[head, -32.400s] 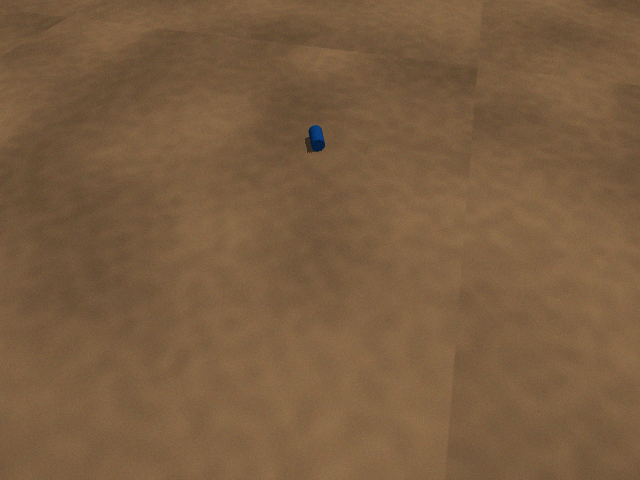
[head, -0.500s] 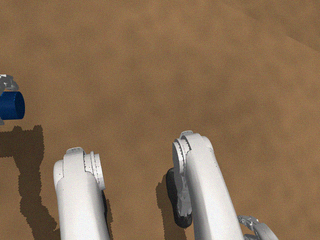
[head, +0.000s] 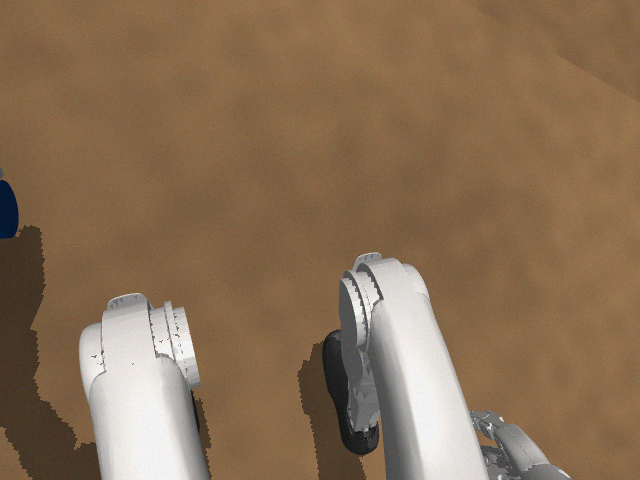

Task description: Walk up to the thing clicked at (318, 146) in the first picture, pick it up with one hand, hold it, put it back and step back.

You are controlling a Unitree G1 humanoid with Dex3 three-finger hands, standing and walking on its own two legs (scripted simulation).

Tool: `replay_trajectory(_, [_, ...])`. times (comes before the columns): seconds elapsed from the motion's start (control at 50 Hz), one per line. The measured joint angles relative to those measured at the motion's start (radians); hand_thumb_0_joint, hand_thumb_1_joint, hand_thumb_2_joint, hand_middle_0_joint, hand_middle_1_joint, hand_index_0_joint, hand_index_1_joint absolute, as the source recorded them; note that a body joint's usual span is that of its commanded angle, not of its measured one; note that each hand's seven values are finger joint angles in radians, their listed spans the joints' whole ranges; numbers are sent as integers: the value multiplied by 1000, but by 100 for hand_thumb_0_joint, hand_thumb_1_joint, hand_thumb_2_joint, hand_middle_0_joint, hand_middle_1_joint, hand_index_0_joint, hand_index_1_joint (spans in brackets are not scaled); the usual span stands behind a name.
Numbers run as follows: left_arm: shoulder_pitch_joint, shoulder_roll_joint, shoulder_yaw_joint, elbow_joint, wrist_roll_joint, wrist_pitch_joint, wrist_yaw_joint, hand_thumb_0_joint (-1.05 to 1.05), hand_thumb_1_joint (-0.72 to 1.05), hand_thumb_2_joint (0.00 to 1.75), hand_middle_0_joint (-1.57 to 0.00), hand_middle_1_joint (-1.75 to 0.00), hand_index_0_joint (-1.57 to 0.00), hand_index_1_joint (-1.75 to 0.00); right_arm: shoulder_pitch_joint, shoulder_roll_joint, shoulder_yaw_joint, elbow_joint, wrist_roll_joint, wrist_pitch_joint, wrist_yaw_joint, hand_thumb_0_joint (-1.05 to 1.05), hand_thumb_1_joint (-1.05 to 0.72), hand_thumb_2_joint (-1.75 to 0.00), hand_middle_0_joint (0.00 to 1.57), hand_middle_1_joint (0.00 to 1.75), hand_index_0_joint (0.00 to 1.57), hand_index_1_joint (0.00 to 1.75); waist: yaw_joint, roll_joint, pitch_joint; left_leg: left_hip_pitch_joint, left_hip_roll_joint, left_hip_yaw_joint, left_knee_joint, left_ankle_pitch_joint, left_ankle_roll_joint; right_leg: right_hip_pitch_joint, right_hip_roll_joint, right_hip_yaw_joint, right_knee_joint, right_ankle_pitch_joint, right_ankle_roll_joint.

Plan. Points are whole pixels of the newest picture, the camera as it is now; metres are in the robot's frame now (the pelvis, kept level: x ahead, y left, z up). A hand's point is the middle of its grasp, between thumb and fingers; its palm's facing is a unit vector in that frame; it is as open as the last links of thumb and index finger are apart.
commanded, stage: lower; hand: left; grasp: from above
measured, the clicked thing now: out of the picture +0.43 +0.39 -0.22
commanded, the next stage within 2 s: rest in 0.04 s
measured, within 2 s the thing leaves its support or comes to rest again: rests again in 1.40 s
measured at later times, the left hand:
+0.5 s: hand out of the picture +0.43 +0.36 -0.22, palm faces -0.47 -0.10 -0.88, open 9.4 cm
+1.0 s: hand out of the picture +0.43 +0.35 -0.25, palm faces -0.46 -0.10 -0.88, open 9.4 cm
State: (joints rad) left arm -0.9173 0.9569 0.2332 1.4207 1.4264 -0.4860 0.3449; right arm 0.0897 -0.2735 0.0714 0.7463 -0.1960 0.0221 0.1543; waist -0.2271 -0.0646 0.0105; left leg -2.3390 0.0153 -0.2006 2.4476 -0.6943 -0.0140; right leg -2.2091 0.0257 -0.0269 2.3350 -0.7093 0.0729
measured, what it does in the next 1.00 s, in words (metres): stands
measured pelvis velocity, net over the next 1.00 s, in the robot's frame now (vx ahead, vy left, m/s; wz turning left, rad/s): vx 0.00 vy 0.00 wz -0.06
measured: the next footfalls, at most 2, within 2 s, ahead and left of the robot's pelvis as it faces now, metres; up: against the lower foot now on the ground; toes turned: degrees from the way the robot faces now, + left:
none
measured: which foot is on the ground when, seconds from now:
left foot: down 0.00-1.00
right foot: down 0.00-1.00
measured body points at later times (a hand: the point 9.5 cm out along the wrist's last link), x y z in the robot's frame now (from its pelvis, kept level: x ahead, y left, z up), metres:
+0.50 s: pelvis +0.00 +0.00 -0.02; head +0.25 +0.12 +0.33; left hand +0.45 +0.36 -0.17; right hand +0.08 -0.28 -0.10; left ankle +0.07 +0.13 -0.29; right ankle +0.10 -0.15 -0.29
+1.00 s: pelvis +0.00 +0.00 -0.03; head +0.25 +0.13 +0.32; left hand +0.45 +0.35 -0.20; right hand +0.08 -0.27 -0.10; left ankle +0.07 +0.13 -0.29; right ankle +0.10 -0.15 -0.29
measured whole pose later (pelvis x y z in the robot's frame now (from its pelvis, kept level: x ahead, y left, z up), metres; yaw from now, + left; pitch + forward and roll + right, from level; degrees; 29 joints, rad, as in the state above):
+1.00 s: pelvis +0.00 +0.00 -0.03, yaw -3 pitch +28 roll -14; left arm -0.92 1.03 0.21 1.57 1.45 -0.43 0.51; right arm 0.05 -0.28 0.18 0.73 -0.26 -0.07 0.16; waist -0.29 -0.13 0.07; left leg -2.39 0.02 -0.26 2.59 -0.72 -0.01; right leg -2.24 0.06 -0.06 2.43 -0.71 0.07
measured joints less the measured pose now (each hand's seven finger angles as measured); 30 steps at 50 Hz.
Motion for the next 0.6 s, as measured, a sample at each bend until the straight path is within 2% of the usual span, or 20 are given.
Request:
replay_trajectory(0.2, [6,14,2,13,26,6,63,0,13,30,-78,-35,-80,-34,-12,10,12,9,-14,-5,-5,0,-91,-90,20,30,20,30,-11,-23,15,-30,0,-13,50,-5,0,-27,11,-3,41,0,-2])
replay_trajectory(0.6, [-23,62,-10,132,38,25,126,0,17,27,-77,-34,-78,-34,-29,5,73,-9,-36,-44,0,-1,-89,-89,20,30,20,30,-47,-48,43,-46,-2,-42,107,-13,-6,-41,24,-20,82,4,-7])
